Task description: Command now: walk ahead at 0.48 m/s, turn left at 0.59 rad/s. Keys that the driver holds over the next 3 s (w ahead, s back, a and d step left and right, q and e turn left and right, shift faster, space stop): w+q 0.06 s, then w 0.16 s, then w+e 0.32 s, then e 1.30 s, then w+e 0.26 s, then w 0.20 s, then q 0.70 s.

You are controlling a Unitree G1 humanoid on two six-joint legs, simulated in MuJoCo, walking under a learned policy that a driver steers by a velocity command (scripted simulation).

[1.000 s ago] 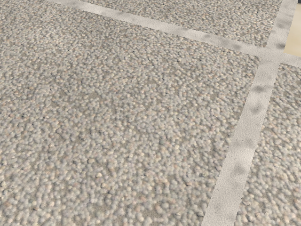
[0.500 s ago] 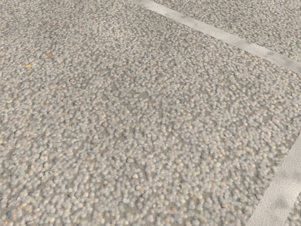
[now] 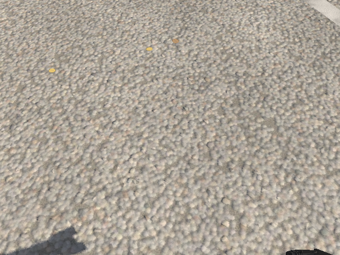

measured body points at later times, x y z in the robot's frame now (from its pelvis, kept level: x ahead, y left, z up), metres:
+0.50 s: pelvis +0.28 +0.05 +0.00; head +0.31 +0.06 +0.45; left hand +0.40 +0.30 -0.13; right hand +0.30 -0.22 -0.13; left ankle +0.16 +0.09 -0.73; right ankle +0.47 -0.08 -0.68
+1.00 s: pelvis +0.48 +0.03 +0.01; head +0.52 +0.00 +0.45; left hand +0.61 +0.30 -0.10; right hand +0.57 -0.25 -0.12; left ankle +0.60 +0.19 -0.66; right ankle +0.49 -0.02 -0.73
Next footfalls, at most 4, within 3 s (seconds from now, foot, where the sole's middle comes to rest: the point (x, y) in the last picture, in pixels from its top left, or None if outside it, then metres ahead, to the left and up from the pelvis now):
0.08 left None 0.20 0.09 -0.77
0.64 right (202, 230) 0.53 -0.02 -0.77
1.24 left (162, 204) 0.63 0.14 -0.77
1.74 right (200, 242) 0.49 -0.02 -0.77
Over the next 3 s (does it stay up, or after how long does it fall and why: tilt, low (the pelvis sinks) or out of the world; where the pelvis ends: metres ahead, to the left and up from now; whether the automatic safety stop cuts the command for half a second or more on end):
stays up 0.67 -0.13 0.01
